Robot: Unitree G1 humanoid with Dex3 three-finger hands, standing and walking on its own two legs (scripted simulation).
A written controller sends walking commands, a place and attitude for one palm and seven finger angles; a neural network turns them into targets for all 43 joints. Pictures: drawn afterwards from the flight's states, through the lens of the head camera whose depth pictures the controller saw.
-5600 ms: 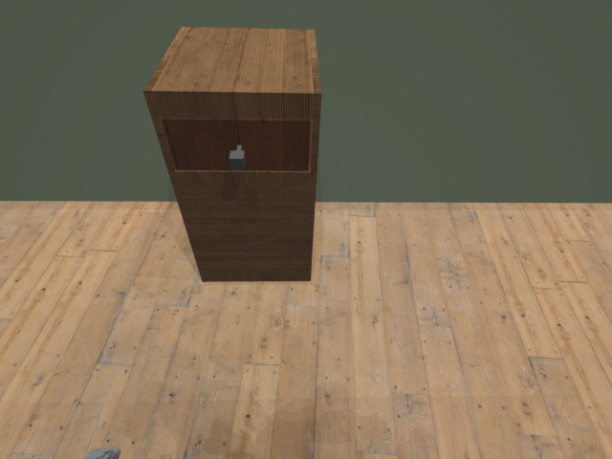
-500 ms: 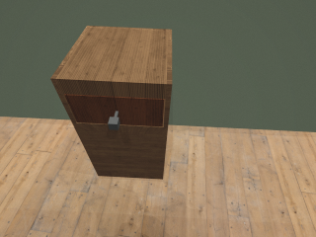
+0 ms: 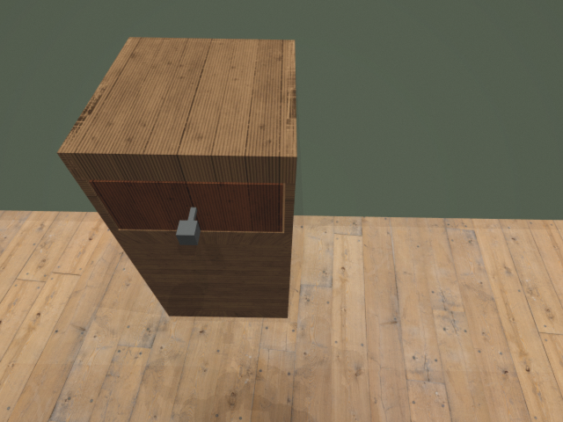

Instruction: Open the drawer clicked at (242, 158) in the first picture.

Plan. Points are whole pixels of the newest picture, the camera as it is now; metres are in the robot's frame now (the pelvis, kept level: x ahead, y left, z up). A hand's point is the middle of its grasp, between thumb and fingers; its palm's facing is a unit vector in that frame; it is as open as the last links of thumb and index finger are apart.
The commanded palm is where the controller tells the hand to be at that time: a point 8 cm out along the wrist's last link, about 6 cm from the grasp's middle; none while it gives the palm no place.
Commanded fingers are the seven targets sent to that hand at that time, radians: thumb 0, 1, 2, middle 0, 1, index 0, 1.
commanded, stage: come to a stop and stand still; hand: left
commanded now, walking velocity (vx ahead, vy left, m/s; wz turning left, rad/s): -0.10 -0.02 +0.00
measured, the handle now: (190, 224) +0.49 +0.23 -0.12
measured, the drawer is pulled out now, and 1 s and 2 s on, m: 0.00 0.00 0.00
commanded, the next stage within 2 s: look again from close up in 0.94 s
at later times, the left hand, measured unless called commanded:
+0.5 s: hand out of the picture -0.03 +0.12 -0.17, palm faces +0.08 -0.98 -0.19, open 7.3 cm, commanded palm none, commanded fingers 0.00 0.90 0.90 -0.20 -0.30 -0.20 -0.30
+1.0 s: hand out of the picture -0.10 +0.10 -0.17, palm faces +0.08 -0.99 -0.14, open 7.4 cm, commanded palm none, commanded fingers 0.00 0.90 0.90 -0.20 -0.30 -0.20 -0.30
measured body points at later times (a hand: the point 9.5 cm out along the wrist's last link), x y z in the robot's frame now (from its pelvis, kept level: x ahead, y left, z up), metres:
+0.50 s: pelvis -0.04 -0.05 +0.01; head -0.04 -0.04 +0.46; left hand -0.04 +0.17 -0.15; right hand +0.00 -0.28 -0.15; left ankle -0.07 +0.08 -0.73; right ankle -0.02 -0.10 -0.73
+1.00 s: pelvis -0.06 -0.05 +0.01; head -0.06 -0.05 +0.46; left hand -0.10 +0.15 -0.15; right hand -0.15 -0.23 -0.15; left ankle -0.07 +0.08 -0.73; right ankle -0.02 -0.10 -0.73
